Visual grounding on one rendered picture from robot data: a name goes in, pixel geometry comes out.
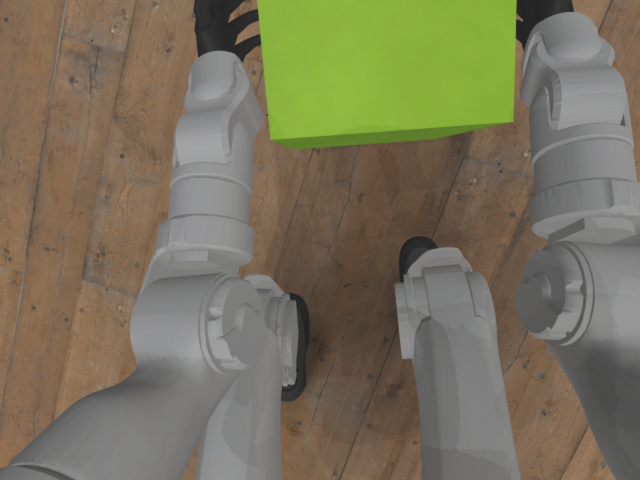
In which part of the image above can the right robot hand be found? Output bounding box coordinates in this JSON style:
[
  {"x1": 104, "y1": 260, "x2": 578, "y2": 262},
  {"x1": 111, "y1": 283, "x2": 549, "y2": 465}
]
[{"x1": 516, "y1": 0, "x2": 574, "y2": 51}]

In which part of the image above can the carton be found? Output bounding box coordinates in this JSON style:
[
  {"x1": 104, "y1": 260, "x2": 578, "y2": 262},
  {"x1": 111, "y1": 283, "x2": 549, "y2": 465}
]
[{"x1": 257, "y1": 0, "x2": 517, "y2": 150}]

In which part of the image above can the right robot forearm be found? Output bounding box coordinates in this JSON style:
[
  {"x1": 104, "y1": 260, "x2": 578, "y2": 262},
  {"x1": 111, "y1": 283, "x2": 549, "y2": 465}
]
[{"x1": 520, "y1": 12, "x2": 640, "y2": 246}]

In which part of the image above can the left robot forearm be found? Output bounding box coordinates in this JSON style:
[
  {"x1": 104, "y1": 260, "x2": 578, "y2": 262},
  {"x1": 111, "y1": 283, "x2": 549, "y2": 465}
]
[{"x1": 130, "y1": 51, "x2": 264, "y2": 340}]

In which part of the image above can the robot right upper arm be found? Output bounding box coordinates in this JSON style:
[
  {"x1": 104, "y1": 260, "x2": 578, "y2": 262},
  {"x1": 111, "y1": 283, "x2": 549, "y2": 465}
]
[{"x1": 515, "y1": 241, "x2": 640, "y2": 480}]

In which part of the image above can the robot left foot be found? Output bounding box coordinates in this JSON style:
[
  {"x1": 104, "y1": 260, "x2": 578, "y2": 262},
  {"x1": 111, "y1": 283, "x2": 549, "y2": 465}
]
[{"x1": 281, "y1": 293, "x2": 310, "y2": 401}]

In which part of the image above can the left robot thigh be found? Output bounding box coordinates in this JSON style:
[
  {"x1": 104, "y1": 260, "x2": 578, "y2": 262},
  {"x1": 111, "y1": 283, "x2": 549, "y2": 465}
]
[{"x1": 194, "y1": 289, "x2": 299, "y2": 480}]

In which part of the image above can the robot left upper arm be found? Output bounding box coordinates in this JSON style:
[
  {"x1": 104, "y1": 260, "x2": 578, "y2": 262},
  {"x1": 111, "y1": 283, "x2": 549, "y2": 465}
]
[{"x1": 0, "y1": 272, "x2": 268, "y2": 480}]

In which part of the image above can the left robot hand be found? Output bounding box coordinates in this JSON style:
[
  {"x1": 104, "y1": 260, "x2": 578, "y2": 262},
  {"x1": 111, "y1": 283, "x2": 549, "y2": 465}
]
[{"x1": 194, "y1": 0, "x2": 261, "y2": 63}]

